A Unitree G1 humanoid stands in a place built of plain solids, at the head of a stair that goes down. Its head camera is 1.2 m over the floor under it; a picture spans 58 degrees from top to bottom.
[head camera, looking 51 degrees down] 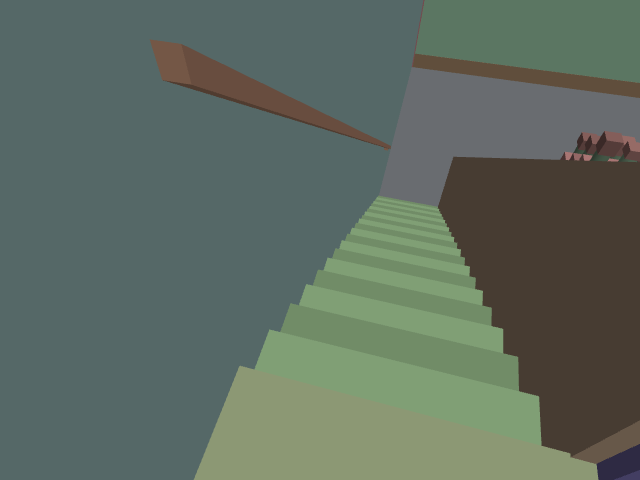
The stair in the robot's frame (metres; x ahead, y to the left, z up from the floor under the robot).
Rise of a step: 0.17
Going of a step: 0.22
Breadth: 0.90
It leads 15 degrees to the right of straight ahead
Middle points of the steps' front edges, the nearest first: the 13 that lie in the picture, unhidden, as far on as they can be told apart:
0.39 -0.20 0.00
0.60 -0.26 -0.17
0.80 -0.31 -0.35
1.01 -0.37 -0.52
1.22 -0.43 -0.70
1.43 -0.48 -0.87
1.64 -0.54 -1.04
1.84 -0.59 -1.22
2.05 -0.65 -1.39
2.26 -0.70 -1.57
2.47 -0.76 -1.74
2.67 -0.82 -1.91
2.88 -0.87 -2.09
